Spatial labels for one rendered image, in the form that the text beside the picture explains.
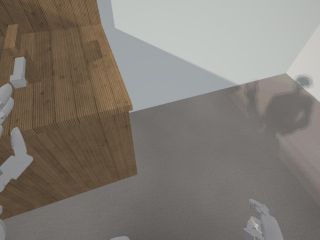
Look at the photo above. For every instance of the tap lever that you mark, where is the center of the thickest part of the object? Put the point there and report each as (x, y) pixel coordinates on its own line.
(18, 78)

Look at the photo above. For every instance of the left robot hand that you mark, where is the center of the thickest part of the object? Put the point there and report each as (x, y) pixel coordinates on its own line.
(14, 166)

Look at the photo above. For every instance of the right robot hand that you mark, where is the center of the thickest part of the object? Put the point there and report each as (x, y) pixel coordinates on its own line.
(267, 227)

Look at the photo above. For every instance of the counter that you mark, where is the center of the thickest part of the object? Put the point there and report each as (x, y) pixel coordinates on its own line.
(73, 113)

